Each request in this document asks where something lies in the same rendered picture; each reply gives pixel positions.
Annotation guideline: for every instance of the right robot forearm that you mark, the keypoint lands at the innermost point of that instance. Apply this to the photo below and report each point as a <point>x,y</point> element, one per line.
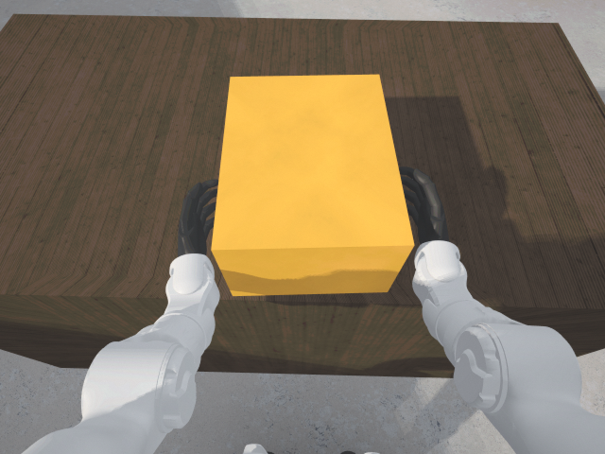
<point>448,307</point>

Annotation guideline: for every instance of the carton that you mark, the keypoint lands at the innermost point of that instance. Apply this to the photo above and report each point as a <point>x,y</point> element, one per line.
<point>310,198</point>

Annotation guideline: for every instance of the left robot upper arm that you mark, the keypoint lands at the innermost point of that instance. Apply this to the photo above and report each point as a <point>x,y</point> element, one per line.
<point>136,393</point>

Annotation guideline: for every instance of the robot left hand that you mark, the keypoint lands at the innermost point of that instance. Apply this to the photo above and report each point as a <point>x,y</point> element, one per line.
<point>193,226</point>

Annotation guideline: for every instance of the robot right hand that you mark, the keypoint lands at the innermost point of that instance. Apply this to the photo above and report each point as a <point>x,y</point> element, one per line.
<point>427,212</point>

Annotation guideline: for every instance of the left robot forearm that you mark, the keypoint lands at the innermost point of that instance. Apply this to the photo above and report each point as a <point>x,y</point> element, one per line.
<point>189,319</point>

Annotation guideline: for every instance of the pedestal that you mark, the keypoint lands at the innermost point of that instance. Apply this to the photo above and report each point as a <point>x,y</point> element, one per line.
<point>107,121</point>

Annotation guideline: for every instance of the right robot upper arm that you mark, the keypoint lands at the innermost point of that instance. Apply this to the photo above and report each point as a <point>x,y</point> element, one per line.
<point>525,379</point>

